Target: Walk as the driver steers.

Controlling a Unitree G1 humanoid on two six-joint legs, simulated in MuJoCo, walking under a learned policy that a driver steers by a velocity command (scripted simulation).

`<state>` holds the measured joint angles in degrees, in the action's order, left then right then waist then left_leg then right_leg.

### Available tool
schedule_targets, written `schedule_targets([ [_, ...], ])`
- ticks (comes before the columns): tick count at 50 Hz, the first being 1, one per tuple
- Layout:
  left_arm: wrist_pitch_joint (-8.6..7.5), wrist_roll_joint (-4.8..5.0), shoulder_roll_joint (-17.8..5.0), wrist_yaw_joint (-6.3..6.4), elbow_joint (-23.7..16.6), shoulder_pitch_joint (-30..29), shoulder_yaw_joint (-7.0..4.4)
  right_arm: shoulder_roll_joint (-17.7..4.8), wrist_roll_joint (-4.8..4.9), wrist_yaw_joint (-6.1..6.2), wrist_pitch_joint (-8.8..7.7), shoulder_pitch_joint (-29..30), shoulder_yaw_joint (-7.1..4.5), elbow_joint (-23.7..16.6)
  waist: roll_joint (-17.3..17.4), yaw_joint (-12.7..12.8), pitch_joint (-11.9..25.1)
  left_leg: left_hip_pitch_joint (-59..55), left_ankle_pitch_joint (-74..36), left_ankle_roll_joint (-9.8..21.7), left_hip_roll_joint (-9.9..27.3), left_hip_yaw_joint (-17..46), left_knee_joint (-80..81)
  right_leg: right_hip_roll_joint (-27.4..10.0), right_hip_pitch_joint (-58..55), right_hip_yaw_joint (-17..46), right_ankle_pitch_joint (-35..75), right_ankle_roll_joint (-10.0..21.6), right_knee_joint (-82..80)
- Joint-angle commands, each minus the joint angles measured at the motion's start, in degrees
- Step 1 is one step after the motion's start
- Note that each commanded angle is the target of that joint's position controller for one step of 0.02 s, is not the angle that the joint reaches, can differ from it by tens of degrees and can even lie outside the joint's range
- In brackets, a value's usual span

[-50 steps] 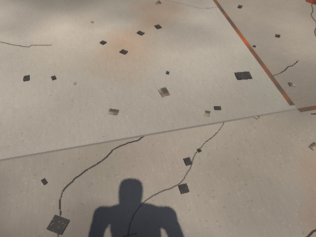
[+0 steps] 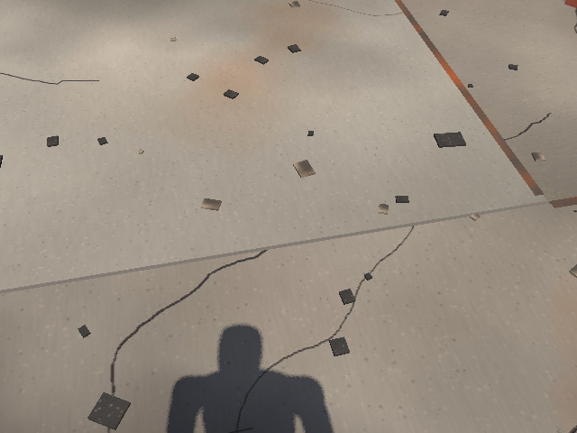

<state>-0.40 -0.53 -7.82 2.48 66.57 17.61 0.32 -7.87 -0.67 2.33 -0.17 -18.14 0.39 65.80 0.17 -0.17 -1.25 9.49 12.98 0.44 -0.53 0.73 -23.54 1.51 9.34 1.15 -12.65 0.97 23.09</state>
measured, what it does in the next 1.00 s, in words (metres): walks ahead: right foot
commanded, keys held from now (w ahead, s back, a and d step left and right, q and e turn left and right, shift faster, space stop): w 1.00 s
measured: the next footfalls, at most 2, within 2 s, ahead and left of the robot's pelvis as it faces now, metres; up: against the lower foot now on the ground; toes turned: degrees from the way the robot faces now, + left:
right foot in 0.68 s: +0.42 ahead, -0.05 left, +0.00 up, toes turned -3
left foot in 1.22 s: +0.73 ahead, +0.11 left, +0.00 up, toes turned +5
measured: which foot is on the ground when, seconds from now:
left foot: down 0.00-0.66, up 0.68-1.00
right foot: down 0.00-0.28, up 0.30-0.66, down 0.68-1.00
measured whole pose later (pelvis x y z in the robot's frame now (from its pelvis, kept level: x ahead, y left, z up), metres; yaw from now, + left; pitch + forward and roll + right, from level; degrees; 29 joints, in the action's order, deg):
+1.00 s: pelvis +0.43 +0.00 +0.00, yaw +1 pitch +0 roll -1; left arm -5.8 -0.6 -9.5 0.0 62.1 25.9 -1.9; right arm -11.1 -1.9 -1.7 -2.3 -7.6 -2.7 53.7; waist 1.7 1.8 -2.2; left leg 36.8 5.5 2.3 6.5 -1.0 -50.9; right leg 6.0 1.2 -5.4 -12.0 6.5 12.8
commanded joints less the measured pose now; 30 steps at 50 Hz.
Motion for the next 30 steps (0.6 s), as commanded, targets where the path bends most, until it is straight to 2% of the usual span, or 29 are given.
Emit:
schedule_targets([
  [1, 0.22, -0.13, -5.5, 0.04, -0.6, 4.7, -1.22, -5.3, -0.19, 0.01, 0.21, -4.6, -1.19, -0.6, -0.3, 0.1, -3.4, 3.6, 13.2, 2.8, 2.5, 3.7, 3.3, -3.2, 3.2, 4.5, -13.3, 2.9, -3.8],
  [3, 0.67, -0.43, -6.1, -0.31, -1.7, 5.0, -1.76, -5.6, -0.54, -0.37, 0.6, -4.1, -1.6, -1.9, -0.6, 0.3, -7.4, 8.6, 26.0, 4.6, 1.8, 4.6, 1.8, -3.1, 7.5, 6.2, -27.2, 4.9, -3.2],
  [4, 0.6, -0.43, -5.7, -0.42, -2.1, 5.4, -1.81, -4.9, -0.59, -0.54, 0.49, -3.8, -1.54, -2.6, -1.0, 0.5, -9.1, 10.6, 27.4, 5.1, 1.9, 5.3, 0.7, -3.8, 8.4, 7.8, -29.5, 5.8, -3.2],
  [6, -0.01, -0.37, -5.9, -0.48, -2.4, 7.7, -2.2, -3.8, -0.75, -0.85, -0.35, -2.3, -1.47, -4.2, -2.8, 1.6, -9.1, 14.0, 23.0, 5.1, 1.5, 4.9, -3.0, -6.6, 5.3, 13.0, -29.5, 7.6, -4.9],
  [7, -0.32, -0.37, -7.1, -0.52, -2.0, 9.6, -2.72, -3.4, -0.93, -1.15, -0.95, -0.9, -1.46, -5.2, -4.8, 2.5, -7.9, 16.2, 19.0, 4.6, 0.2, 2.9, -6.4, -9.0, 1.6, 17.1, -30.0, 9.1, -7.5],
  [8, -0.53, -0.44, -8.8, -0.56, -1.5, 11.7, -3.47, -2.7, -1.17, -1.57, -1.61, 0.3, -1.38, -6.2, -8.3, 3.2, -6.7, 17.7, 13.9, 4.0, -1.4, -0.7, -11.5, -12.7, -1.5, 22.4, -31.8, 11.1, -11.2],
  [9, -0.65, -0.47, -9.9, -0.63, -1.4, 11.8, -4.05, -3.0, -1.46, -1.89, -2.25, 1.5, -1.45, -7.3, -9.4, 3.1, -7.2, 18.0, 11.2, 3.9, -0.9, -2.9, -13.7, -15.7, -1.2, 25.6, -32.1, 12.6, -13.3],
  [10, -0.82, -0.42, -9.8, -0.78, -1.9, 10.8, -4.26, -3.5, -1.36, -2.16, -2.85, 2.0, -1.64, -7.9, -8.4, 2.6, -7.8, 16.0, 10.9, 4.1, -0.1, -2.8, -13.9, -16.3, 1.6, 26.0, -31.3, 12.9, -13.9],
  [11, -0.99, -0.36, -9.7, -0.91, -2.6, 8.8, -4.37, -3.3, -1.07, -2.43, -3.36, 0.5, -1.72, -7.9, -7.7, 1.0, -8.1, 12.1, 11.4, 4.5, 0.0, -2.9, -11.7, -15.5, 4.9, 24.3, -30.1, 12.4, -13.1],
  [12, -1.12, -0.13, -9.6, -0.99, -3.5, 5.9, -4.43, -2.5, -0.7, -2.58, -3.83, -3.6, -1.73, -7.0, -7.3, -1.6, -8.5, 4.9, 11.0, 5.2, -0.4, -3.1, -6.5, -13.6, 10.0, 21.0, -28.3, 11.3, -10.8],
  [13, -1.4, 0.14, -8.6, -1.05, -5.0, 1.6, -4.33, -2.3, -0.27, -2.43, -4.27, -10.5, -1.95, -4.6, -5.3, -5.2, -8.6, -6.6, 9.2, 5.7, -0.8, -1.8, -0.8, -10.0, 18.2, 16.0, -25.0, 9.2, -6.0],
  [14, -2.23, 0.42, -5.7, -1.32, -7.6, -3.2, -3.55, -6.1, -0.44, -1.74, -4.73, -18.1, -3.06, -2.6, 3.9, -8.6, -8.0, -16.3, 15.4, 7.3, 6.9, 10.9, 7.3, -3.8, 27.7, 7.4, -18.9, 6.1, 6.6],
  [15, -3.17, -0.07, -2.9, -1.93, -10.3, -5.1, -2.84, -12.5, -0.2, -1.65, -4.57, -25.5, -5.02, -0.5, 17.2, -10.1, -6.6, -22.0, 23.4, 11.6, 18.8, 31.3, 16.1, 2.3, 36.0, -3.6, -14.9, 3.8, 24.0],
  [16, -3.55, -2.11, -7.1, -2.35, -10.8, -6.5, -3.7, -10.9, -0.51, -1.47, -4.07, -23.5, -4.83, -0.7, 9.9, -7.7, -9.5, -19.3, 17.6, 13.0, 21.6, 33.2, 14.8, -0.9, 39.4, -2.4, -15.9, 4.4, 33.2],
  [17, -3.98, -2.25, -6.1, -2.85, -10.1, -5.3, -3.65, -8.9, -0.79, -1.55, -4.22, -19.3, -4.23, -2.3, 4.2, -5.1, -9.6, -16.9, 11.0, 12.6, 20.0, 28.6, 13.9, -2.8, 38.8, -1.1, -12.1, 4.6, 37.2],
  [18, -4.35, -1.62, -4.9, -3.35, -9.4, -4.2, -3.44, -8.0, -1.02, -1.63, -4.51, -15.8, -3.91, -3.5, 2.4, -3.3, -8.6, -15.4, 5.8, 11.7, 17.8, 23.9, 14.2, -4.0, 37.2, -0.8, -8.4, 4.3, 38.5],
  [20, -4.18, -1.52, -5.3, -4.17, -9.8, -4.8, -3.78, -6.4, -0.76, -1.49, -5.23, -13.0, -3.12, -4.2, 3.2, -1.5, -7.2, -14.5, -3.7, 10.3, 14.4, 16.2, 15.3, -5.0, 35.5, -1.9, -3.6, 3.4, 37.3],
  [22, -3.44, -1.59, -4.8, -4.38, -10.6, -6.3, -3.81, -5.6, -0.43, -1.37, -5.7, -14.9, -2.58, -3.2, 4.8, -1.1, -5.8, -15.3, -19.1, 9.7, 12.4, 10.6, 13.7, -3.9, 35.3, -4.3, -1.4, 2.7, 36.6],
  [24, -2.98, -1.4, -4.0, -4.44, -12.9, -11.1, -3.42, -5.4, -0.36, -1.29, -5.91, -15.8, -2.12, -2.8, 5.0, -1.3, -6.1, -13.5, -27.0, 9.6, 11.1, 7.0, 13.5, -2.9, 34.4, -6.4, 0.7, 2.2, 32.1],
  [27, -2.75, -0.79, -2.8, -4.58, -16.5, -19.2, -2.35, -6.2, -0.42, -1.07, -6.09, -15.1, -1.76, -2.9, 6.2, -2.0, -7.8, -8.1, -31.5, 9.2, 9.5, 3.5, 14.3, -1.2, 27.1, -9.1, 4.7, 2.6, 18.7],
  [29, -2.54, -0.48, -4.1, -4.21, -17.3, -19.2, -2.46, -7.8, -0.35, -0.98, -6.4, -14.8, -1.92, -2.7, 7.6, -1.2, -6.9, -7.0, -40.1, 8.9, 10.5, 2.6, 13.1, 0.6, 19.2, -10.6, 5.7, 4.3, 13.6],
  [30, -2.55, -0.38, -5.5, -3.8, -16.9, -17.1, -2.91, -8.5, -0.25, -0.95, -6.62, -14.2, -2.02, -2.6, 7.5, 0.3, -5.4, -7.8, -48.0, 8.5, 11.2, 2.0, 10.0, 1.7, 14.9, -10.6, 5.9, 5.4, 12.6],
])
